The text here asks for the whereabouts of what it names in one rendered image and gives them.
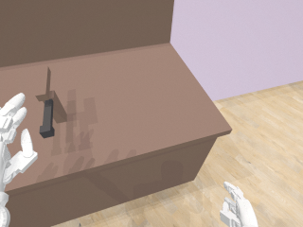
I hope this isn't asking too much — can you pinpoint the robot left hand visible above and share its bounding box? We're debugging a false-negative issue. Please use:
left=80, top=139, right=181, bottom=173
left=0, top=93, right=38, bottom=192

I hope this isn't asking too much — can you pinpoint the robot right hand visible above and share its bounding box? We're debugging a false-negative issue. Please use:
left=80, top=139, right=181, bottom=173
left=220, top=182, right=258, bottom=227

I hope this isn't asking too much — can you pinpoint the robot left forearm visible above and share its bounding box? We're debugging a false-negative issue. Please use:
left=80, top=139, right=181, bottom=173
left=0, top=191, right=10, bottom=227

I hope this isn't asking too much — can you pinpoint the tap lever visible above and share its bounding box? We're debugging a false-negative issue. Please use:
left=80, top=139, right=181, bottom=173
left=39, top=98, right=55, bottom=139

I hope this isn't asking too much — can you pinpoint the counter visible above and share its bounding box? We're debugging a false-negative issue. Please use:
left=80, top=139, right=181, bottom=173
left=0, top=0, right=233, bottom=227

